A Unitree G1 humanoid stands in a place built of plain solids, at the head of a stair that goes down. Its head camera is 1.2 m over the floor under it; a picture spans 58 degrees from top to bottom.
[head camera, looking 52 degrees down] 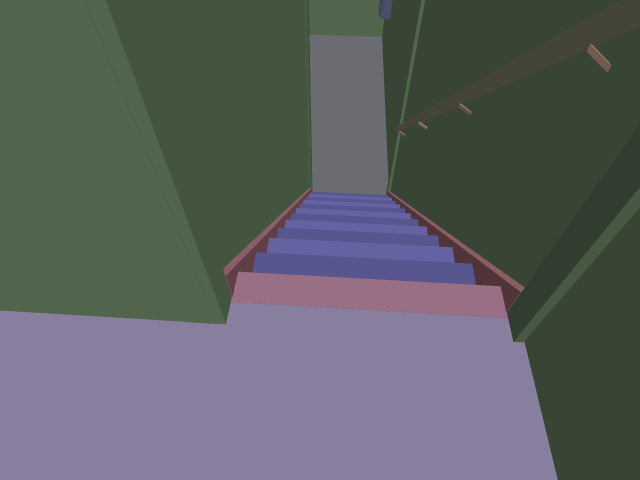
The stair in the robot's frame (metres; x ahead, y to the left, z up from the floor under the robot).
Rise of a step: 0.20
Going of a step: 0.23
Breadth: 0.86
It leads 4 degrees to the right of straight ahead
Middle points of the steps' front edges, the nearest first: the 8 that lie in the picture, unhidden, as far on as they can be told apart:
0.77 -0.16 0.00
1.01 -0.17 -0.21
1.24 -0.19 -0.41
1.48 -0.20 -0.61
1.71 -0.22 -0.82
1.94 -0.23 -1.02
2.18 -0.25 -1.23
2.41 -0.26 -1.43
